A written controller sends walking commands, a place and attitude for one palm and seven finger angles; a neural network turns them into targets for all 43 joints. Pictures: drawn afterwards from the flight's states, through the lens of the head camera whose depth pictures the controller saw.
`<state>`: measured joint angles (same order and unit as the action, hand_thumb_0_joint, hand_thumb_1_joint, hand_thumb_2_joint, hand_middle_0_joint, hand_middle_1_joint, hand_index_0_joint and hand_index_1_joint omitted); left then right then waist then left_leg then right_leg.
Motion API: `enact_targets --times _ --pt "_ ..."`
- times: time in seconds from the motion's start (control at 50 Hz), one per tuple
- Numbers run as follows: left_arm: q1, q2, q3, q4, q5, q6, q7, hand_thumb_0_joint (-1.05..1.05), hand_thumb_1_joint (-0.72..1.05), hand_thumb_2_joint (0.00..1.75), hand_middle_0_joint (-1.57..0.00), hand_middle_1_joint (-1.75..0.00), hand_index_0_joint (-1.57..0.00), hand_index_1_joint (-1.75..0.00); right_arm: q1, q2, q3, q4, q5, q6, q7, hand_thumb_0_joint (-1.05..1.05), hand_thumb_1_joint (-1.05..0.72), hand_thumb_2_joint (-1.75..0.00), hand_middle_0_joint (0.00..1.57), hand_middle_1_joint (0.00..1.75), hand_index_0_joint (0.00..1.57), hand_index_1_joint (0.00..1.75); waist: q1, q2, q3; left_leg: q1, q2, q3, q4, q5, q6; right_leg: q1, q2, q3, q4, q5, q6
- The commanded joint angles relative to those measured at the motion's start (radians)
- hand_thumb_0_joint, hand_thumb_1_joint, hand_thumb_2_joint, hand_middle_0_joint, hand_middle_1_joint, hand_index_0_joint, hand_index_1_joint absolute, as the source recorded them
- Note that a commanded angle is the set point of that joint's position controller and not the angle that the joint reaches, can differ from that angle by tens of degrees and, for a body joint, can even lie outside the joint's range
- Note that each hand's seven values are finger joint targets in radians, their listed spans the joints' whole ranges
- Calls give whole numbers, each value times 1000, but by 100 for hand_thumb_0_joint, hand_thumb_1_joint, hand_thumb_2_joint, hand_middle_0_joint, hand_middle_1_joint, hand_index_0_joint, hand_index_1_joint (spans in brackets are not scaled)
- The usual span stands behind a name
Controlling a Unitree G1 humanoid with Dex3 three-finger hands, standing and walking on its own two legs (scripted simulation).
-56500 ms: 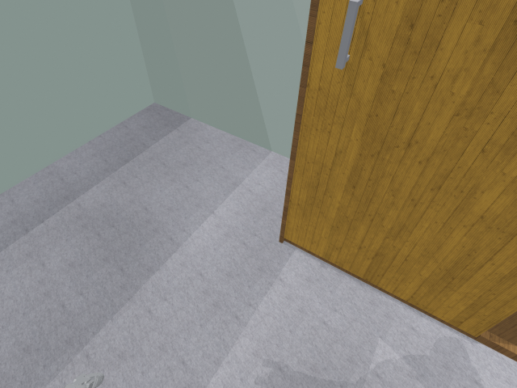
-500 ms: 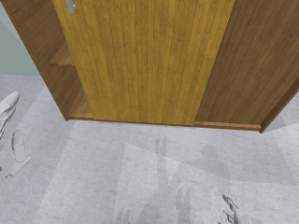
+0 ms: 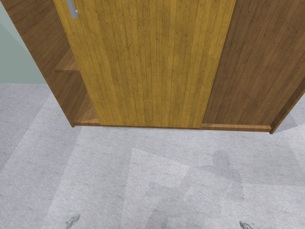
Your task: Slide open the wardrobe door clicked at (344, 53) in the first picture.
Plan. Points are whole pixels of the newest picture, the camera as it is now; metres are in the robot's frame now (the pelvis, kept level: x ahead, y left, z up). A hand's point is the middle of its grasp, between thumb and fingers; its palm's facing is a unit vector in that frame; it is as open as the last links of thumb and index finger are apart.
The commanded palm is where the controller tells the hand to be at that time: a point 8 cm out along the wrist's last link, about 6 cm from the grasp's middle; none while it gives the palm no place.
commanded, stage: let the arm hang, fingers relaxed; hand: left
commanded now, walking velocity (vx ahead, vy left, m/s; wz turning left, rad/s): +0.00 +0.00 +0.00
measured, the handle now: out of the picture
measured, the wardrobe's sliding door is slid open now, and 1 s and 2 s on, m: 0.23 0.23 0.23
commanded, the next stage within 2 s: look to check the result in 0.84 s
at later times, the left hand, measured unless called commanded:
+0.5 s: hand out of the picture +0.05 +0.26 -0.14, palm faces +0.03 -0.94 -0.34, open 7.4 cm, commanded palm none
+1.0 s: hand out of the picture +0.13 +0.24 -0.13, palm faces -0.01 -0.95 -0.32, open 7.3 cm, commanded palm none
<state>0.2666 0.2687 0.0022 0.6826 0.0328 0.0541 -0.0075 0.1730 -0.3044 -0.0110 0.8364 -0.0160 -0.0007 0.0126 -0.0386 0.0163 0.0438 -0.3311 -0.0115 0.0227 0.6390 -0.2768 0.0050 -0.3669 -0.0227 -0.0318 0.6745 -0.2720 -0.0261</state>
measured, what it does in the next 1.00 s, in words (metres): shifts its weight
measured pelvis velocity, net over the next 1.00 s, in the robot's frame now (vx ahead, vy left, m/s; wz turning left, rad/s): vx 0.05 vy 0.01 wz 0.01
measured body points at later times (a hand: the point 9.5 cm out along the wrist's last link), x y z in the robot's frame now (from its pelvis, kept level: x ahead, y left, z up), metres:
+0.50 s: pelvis +0.00 +0.01 +0.02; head +0.00 +0.00 +0.47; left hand +0.05 +0.31 -0.12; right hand +0.02 -0.27 -0.13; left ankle +0.05 +0.12 -0.72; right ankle +0.06 -0.10 -0.72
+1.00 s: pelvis +0.05 +0.01 +0.03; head +0.07 +0.00 +0.47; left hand +0.13 +0.29 -0.11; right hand +0.14 -0.28 -0.12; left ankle +0.05 +0.12 -0.72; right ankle +0.06 -0.10 -0.72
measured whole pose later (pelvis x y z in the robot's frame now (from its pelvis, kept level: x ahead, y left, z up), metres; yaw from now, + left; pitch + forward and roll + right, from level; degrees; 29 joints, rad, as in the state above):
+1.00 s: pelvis +0.05 +0.01 +0.03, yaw +0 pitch -1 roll +0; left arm 0.10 0.29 0.01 1.11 0.02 -0.03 0.00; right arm 0.10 -0.32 -0.01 1.09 -0.02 -0.01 0.00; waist 0.00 0.02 0.05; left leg -0.14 -0.01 0.01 0.35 -0.20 0.00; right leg -0.17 0.00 -0.03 0.38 -0.19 -0.01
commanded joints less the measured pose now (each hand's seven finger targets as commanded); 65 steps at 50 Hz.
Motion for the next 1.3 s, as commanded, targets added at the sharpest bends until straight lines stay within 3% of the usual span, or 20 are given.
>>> enact_targets --times 0.0,0.06,0.14,0.2,0.3,0.36,0.38,0.44,0.5,0.6,0.66,0.72,0.82,1.0,1.08,1.28 --pt "-133 212 56 -4 -5 -58 21 0 90 90 -20 -30 -20 -30 46 -94 -37 -11 -7 11 -9 0 -90 -90 20 30 20 30 -17 -57 -40 152 26 -47 -56 -49 27 -100 -159 225 -380 -256 -85" --pt "-110 196 53 97 -8 -56 19 0 90 90 -20 -30 -20 -30 46 -109 -40 32 -13 12 -13 0 -90 -90 20 30 20 30 4 63 9 47 68 -123 -206 -169 41 -46 -85 168 -343 -296 -47" --pt "-51 184 69 205 -8 -60 17 0 90 90 -20 -30 -20 -30 45 -137 -56 74 -15 5 -24 0 -90 -90 20 30 20 30 43 121 -16 -65 103 -170 -316 -286 53 103 -36 117 -292 -226 -28" --pt "-38 167 76 260 -8 -63 12 0 90 90 -20 -30 -20 -30 76 -134 -68 105 -13 4 -33 0 -90 -90 20 30 20 30 44 47 -68 -44 91 -139 -293 -247 47 150 -36 112 -296 -188 -30" --pt "-87 179 84 304 -9 -67 10 0 90 90 -20 -30 -20 -30 131 -117 -78 152 -13 3 -37 0 -90 -90 20 30 20 30 18 -34 -45 36 59 -101 -196 -155 43 63 -92 161 -374 -245 -56" --pt "-114 187 81 324 -12 -71 11 0 90 90 -20 -30 -20 -30 121 -127 -74 172 -13 -6 -37 0 -90 -90 20 30 20 30 18 -15 -19 46 85 -134 -242 -126 48 59 -86 144 -359 -223 -53" --pt "-114 187 82 329 -11 -70 12 0 90 90 -20 -30 -20 -30 108 -133 -74 169 -13 -7 -37 0 -90 -90 20 30 20 30 25 9 -12 22 99 -154 -272 -158 49 72 -73 135 -349 -227 -46" --pt "-127 214 86 339 -4 -62 13 0 90 90 -20 -30 -20 -30 62 -158 -74 169 -18 1 -30 0 -90 -90 20 30 20 30 39 -14 76 -69 103 -185 -334 -301 48 64 -62 143 -377 -315 -35" --pt "-140 213 85 342 -6 -62 11 0 90 90 -20 -30 -20 -30 61 -156 -73 176 -21 -2 -29 0 -90 -90 20 30 20 30 33 -33 51 -33 90 -165 -319 -235 44 70 -64 149 -371 -268 -35" --pt "-146 209 80 341 -10 -71 6 0 90 90 -20 -30 -20 -30 -1 -176 -72 168 -16 -18 -30 0 -90 -90 20 30 20 30 52 21 -47 -30 116 -184 -372 -183 43 215 -51 110 -301 -76 -15" --pt "-169 221 71 349 -12 -88 9 0 90 90 -20 -30 -20 -30 -24 -178 -60 175 -10 -29 -24 0 -90 -90 20 30 20 30 39 11 -66 63 113 -163 -351 -3 37 196 -77 127 -337 -4 -26" --pt "-199 234 65 354 -14 -91 14 0 90 90 -20 -30 -20 -30 -50 -186 -52 181 -7 -26 -21 0 -90 -90 20 30 20 30 32 3 -21 90 119 -164 -362 39 35 166 -80 123 -352 24 -21" --pt "-194 231 55 366 -19 -103 19 0 90 90 -20 -30 -20 -30 -58 -186 -42 194 -4 -32 -24 0 -90 -90 20 30 20 30 27 -2 -91 186 122 -128 -331 261 29 227 -97 112 -335 249 -17" --pt "-194 236 52 375 -21 -105 25 0 90 90 -20 -30 -20 -30 -85 -196 -36 200 -2 -27 -27 0 -90 -90 20 30 20 30 24 -4 -130 250 127 -107 -321 346 22 270 -104 111 -337 370 -15" --pt "-195 242 51 374 -21 -105 26 0 90 90 -20 -30 -20 -30 -90 -198 -35 198 0 -24 -28 0 -90 -90 20 30 20 30 25 -28 -122 254 127 -105 -324 337 21 278 -102 111 -348 379 -13" --pt "-196 251 51 369 -22 -105 27 0 90 90 -20 -30 -20 -30 -90 -206 -33 201 -1 -23 -29 0 -90 -90 20 30 20 30 27 -12 -127 271 129 -95 -329 344 18 301 -105 119 -357 412 -13"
